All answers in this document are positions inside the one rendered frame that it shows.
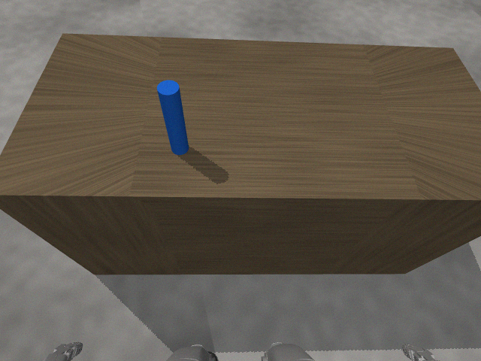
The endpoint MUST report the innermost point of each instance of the left robot hand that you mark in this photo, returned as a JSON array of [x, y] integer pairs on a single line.
[[65, 352]]

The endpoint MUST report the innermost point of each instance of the can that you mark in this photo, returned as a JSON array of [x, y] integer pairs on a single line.
[[172, 109]]

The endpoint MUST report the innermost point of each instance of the right robot hand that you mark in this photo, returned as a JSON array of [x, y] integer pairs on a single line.
[[417, 354]]

